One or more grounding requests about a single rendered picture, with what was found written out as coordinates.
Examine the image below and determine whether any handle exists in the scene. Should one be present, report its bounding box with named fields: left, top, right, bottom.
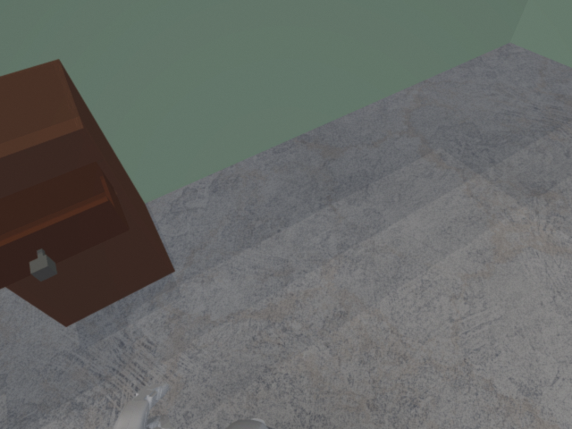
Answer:
left=29, top=249, right=57, bottom=282

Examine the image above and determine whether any drawer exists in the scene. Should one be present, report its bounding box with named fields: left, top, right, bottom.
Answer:
left=0, top=162, right=130, bottom=289

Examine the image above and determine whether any cabinet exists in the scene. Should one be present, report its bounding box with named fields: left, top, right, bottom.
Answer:
left=0, top=59, right=175, bottom=327

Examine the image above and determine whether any robot left hand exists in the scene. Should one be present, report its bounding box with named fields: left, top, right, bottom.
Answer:
left=113, top=382, right=175, bottom=429

